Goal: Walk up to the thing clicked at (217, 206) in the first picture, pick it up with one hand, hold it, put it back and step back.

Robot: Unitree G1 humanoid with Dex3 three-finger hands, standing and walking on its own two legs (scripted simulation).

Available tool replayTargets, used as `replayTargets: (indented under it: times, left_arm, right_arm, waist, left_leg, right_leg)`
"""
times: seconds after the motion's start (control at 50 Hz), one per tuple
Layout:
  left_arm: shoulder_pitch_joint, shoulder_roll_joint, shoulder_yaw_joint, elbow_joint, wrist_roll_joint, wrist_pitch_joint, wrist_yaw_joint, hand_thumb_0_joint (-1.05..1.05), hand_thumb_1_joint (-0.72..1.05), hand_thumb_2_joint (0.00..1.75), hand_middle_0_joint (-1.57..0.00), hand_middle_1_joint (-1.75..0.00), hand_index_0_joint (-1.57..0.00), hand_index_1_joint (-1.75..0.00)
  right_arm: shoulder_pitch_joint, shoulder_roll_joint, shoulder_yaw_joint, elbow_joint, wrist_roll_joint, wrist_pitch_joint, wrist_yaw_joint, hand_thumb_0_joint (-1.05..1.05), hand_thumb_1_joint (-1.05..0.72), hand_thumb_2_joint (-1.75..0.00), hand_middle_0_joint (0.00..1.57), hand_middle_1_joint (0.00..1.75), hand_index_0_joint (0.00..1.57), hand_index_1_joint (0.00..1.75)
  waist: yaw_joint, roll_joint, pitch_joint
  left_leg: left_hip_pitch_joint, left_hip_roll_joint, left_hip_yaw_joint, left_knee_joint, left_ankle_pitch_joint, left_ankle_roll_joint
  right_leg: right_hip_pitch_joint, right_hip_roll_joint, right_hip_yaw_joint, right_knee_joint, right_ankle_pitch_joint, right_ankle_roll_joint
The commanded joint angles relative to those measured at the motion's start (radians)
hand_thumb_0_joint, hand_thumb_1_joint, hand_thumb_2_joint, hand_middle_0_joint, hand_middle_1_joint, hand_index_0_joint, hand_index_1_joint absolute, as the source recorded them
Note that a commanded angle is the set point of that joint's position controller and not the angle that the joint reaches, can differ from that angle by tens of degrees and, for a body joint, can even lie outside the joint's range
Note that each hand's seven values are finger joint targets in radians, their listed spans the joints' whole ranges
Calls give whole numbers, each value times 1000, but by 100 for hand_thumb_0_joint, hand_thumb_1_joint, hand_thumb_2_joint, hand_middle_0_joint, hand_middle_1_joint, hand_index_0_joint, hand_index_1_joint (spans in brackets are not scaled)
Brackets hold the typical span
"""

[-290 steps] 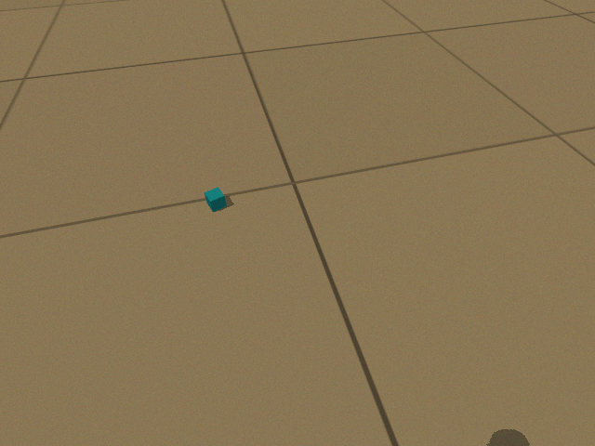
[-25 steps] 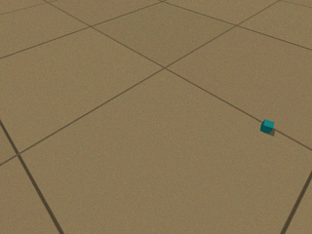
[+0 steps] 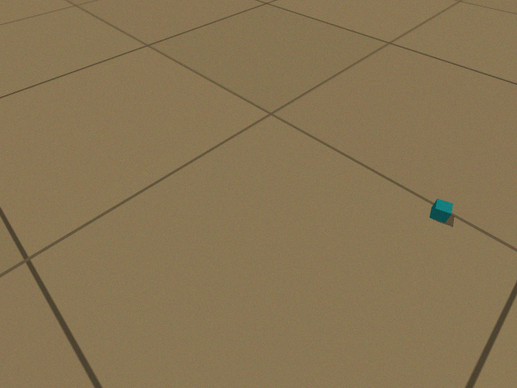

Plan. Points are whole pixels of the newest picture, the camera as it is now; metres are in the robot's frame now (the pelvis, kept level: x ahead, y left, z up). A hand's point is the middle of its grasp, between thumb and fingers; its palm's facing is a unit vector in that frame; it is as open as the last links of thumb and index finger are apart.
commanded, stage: stand
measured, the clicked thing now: (441, 210) +1.04 -0.87 -0.75
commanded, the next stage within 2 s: walk up in 0.32 s
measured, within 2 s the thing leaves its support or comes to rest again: neither
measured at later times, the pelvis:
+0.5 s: pelvis -0.02 +0.03 -0.01, yaw -9 degrees
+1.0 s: pelvis -0.04 +0.05 -0.02, yaw -26 degrees
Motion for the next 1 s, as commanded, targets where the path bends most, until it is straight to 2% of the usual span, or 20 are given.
replayTargets:
  times: [0.0, 0.28, 0.3, 0.32, 0.36, 0.38, 0.42, 0.5, 0.52, 0.54, 0.56, 0.6, 0.66, 0.7, 0.8, 0.88, 0.92, 0.94, 0.96, 0.98]
  left_arm:
    - [-44, 224, 47, -55, -2, -17, 14, 0, 90, 90, -20, -30, -20, -30]
    - [-35, 222, 45, -59, -1, -19, 16, 0, 90, 90, -20, -30, -20, -30]
    - [23, 283, 86, -99, 0, -5, 14, 0, 90, 90, -20, -30, -20, -30]
    - [51, 315, 96, -108, -3, -6, 19, 0, 90, 90, -20, -30, -20, -30]
    - [67, 339, 114, -139, 12, -9, 29, 0, 90, 90, -20, -30, -20, -30]
    - [79, 340, 121, -165, 23, -11, 31, 0, 90, 90, -20, -30, -20, -30]
    - [20, 306, 117, -220, 33, -6, 28, 0, 90, 90, -20, -30, -20, -30]
    - [-17, 254, 99, -291, 26, 16, 27, 0, 90, 90, -20, -30, -20, -30]
    - [-28, 230, 91, -313, 14, 23, 25, 0, 90, 90, -20, -30, -20, -30]
    - [-14, 176, 76, -334, 2, 30, 27, 0, 90, 90, -20, -30, -20, -30]
    - [36, 181, 81, -330, 8, 35, 30, 0, 90, 90, -20, -30, -20, -30]
    - [129, 262, 103, -307, 20, 49, 32, 0, 90, 90, -20, -30, -20, -30]
    - [178, 280, 134, -266, 9, 52, 0, 0, 90, 90, -20, -30, -20, -30]
    - [153, 254, 129, -289, 8, 51, -15, 0, 90, 90, -20, -30, -20, -30]
    - [60, 216, 115, -362, 18, 31, -24, 0, 90, 90, -20, -30, -20, -30]
    - [127, 218, 117, -340, 21, 19, -22, 0, 90, 90, -20, -30, -20, -30]
    - [216, 205, 118, -308, 19, 12, -15, 0, 90, 90, -20, -30, -20, -30]
    - [249, 236, 128, -295, 24, 0, -7, 0, 90, 90, -20, -30, -20, -30]
    - [289, 300, 151, -295, 28, -13, 3, 0, 90, 90, -20, -30, -20, -30]
    - [242, 349, 157, -328, 35, -26, 10, 0, 90, 90, -20, -30, -20, -30]
  right_arm:
    - [-22, -209, -37, -58, 0, -19, -14, 0, -90, -90, 20, 30, 20, 30]
    - [-25, -207, -40, -63, 3, -18, -13, 0, -90, -90, 20, 30, 20, 30]
    - [-102, -291, -106, -139, 1, -12, -9, 0, -90, -90, 20, 30, 20, 30]
    - [-102, -259, -104, -164, 5, -5, -8, 0, -90, -90, 20, 30, 20, 30]
    - [-81, -210, -100, -190, 15, 5, -6, 0, -90, -90, 20, 30, 20, 30]
    - [-54, -202, -104, -198, 12, 12, -4, 0, -90, -90, 20, 30, 20, 30]
    - [-22, -205, -120, -213, 18, 18, 8, 0, -90, -90, 20, 30, 20, 30]
    - [69, -188, -145, -239, -8, 20, 15, 0, -90, -90, 20, 30, 20, 30]
    - [115, -202, -155, -240, -18, 16, 9, 0, -90, -90, 20, 30, 20, 30]
    - [125, -265, -175, -252, -36, 13, 0, 0, -90, -90, 20, 30, 20, 30]
    - [67, -311, -183, -286, -39, 9, -6, 0, -90, -90, 20, 30, 20, 30]
    - [-34, -360, -199, -342, -25, 6, -1, 0, -90, -90, 20, 30, 20, 30]
    - [-80, -269, -176, -380, -27, -12, -2, 0, -90, -90, 20, 30, 20, 30]
    - [22, -270, -171, -350, -21, -25, -5, 0, -90, -90, 20, 30, 20, 30]
    - [153, -292, -177, -362, -23, -29, 5, 0, -90, -90, 20, 30, 20, 30]
    - [113, -314, -172, -397, -23, -13, 13, 0, -90, -90, 20, 30, 20, 30]
    - [69, -313, -169, -411, -14, -2, 15, 0, -90, -90, 20, 30, 20, 30]
    - [81, -277, -154, -416, -7, 2, 16, 0, -90, -90, 20, 30, 20, 30]
    - [106, -215, -132, -424, 1, 2, 17, 0, -90, -90, 20, 30, 20, 30]
    - [107, -146, -102, -441, 4, 7, 18, 0, -90, -90, 20, 30, 20, 30]
  waist:
    - [0, -2, -73]
    - [4, 0, -90]
    - [4, -9, -42]
    - [17, -57, -43]
    - [36, -187, -31]
    - [31, -204, -37]
    - [-1, -232, -47]
    - [-58, -135, -117]
    - [-88, -49, -132]
    - [-92, 147, -111]
    - [-50, 223, -102]
    - [-27, 207, -58]
    - [22, 149, 24]
    - [-15, 139, 21]
    - [-76, 166, -20]
    - [-47, 184, -28]
    - [2, 162, -55]
    - [19, 80, -86]
    - [45, -137, -123]
    - [29, -288, -79]
  left_leg:
    - [-32, 98, -48, -29, 183, 48]
    - [-20, 98, -45, -23, 218, 51]
    - [4, 36, 80, 168, 90, 62]
    - [-60, 3, 79, 243, 36, 62]
    - [-265, -71, 72, 449, -339, 53]
    - [-289, -44, 15, 522, -393, 57]
    - [-220, -9, -45, 504, -398, 75]
    - [-14, -45, 25, 199, -139, 68]
    - [84, -10, -10, 72, -52, 71]
    - [152, 154, -206, -31, -40, 97]
    - [86, 304, -324, -47, 12, 141]
    - [-161, 435, -370, -105, -195, 286]
    - [-140, 258, -153, -57, -136, 217]
    - [-16, 221, -80, -8, -11, 179]
    - [126, 267, -19, 68, 276, 219]
    - [-54, 273, 27, 125, 214, 225]
    - [-79, 266, 59, 213, 154, 211]
    - [-119, 214, 107, 328, 123, 165]
    - [-224, 123, 162, 549, -15, 106]
    - [-489, -22, 146, 660, -383, 42]
  right_leg:
    - [50, -123, 106, -46, 155, -16]
    - [75, -125, 103, -42, 215, -17]
    - [-66, -145, 251, 2, 366, -53]
    - [-49, -181, 301, 15, 422, -91]
    - [46, -298, 464, -19, 472, -215]
    - [24, -342, 520, -23, 453, -264]
    - [-75, -282, 463, 2, 352, -255]
    - [-203, -125, 345, 170, 282, -146]
    - [-287, -65, 308, 255, 158, -97]
    - [-434, 65, 252, 413, -79, -42]
    - [-466, 121, 228, 545, -310, -15]
    - [-348, 28, 211, 734, -355, 2]
    - [-356, 25, 223, 761, -218, 5]
    - [-430, 25, 198, 662, -181, 7]
    - [-384, 0, 94, 458, -245, 17]
    - [-173, 24, 22, 336, -238, -8]
    - [-80, 28, 9, 166, -127, -29]
    - [26, 30, 35, 75, -65, -46]
    - [119, -106, 285, -14, -3, -84]
    - [204, -265, 595, -23, 93, -174]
